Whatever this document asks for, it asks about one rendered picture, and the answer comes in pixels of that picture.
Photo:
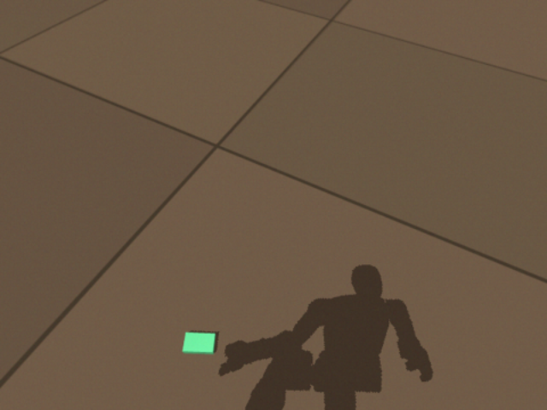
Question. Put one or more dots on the small box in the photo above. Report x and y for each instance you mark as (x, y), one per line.
(199, 343)

